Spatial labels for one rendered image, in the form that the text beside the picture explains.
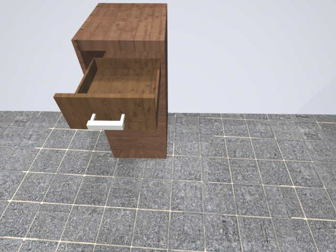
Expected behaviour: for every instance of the handle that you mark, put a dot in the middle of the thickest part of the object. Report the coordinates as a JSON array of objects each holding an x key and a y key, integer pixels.
[{"x": 105, "y": 125}]

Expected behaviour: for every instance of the drawer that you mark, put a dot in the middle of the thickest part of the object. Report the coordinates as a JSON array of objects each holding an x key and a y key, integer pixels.
[{"x": 112, "y": 87}]

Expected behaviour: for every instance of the cabinet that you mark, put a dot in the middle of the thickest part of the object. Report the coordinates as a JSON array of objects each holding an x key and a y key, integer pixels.
[{"x": 129, "y": 30}]

